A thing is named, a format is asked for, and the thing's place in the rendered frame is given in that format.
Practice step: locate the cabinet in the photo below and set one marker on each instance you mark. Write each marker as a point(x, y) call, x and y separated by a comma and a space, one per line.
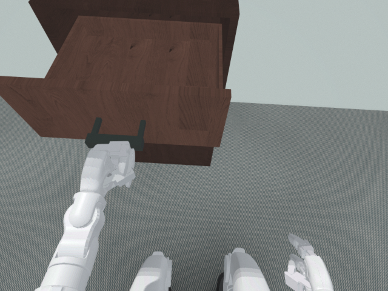
point(57, 18)

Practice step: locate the robot right shin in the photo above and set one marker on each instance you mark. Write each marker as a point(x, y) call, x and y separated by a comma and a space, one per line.
point(230, 287)

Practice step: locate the robot left thigh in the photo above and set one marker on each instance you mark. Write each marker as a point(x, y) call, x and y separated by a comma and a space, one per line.
point(154, 275)

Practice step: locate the robot left hand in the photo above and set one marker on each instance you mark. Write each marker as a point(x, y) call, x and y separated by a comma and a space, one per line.
point(116, 158)

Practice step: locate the robot left forearm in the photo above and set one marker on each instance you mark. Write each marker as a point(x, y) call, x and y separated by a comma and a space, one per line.
point(74, 257)

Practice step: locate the drawer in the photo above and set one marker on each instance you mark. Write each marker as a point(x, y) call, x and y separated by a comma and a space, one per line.
point(122, 70)

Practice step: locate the robot right hand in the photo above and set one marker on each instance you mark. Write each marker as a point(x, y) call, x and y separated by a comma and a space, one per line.
point(313, 274)

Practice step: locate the handle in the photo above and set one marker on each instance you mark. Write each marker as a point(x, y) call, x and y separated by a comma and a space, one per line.
point(136, 142)

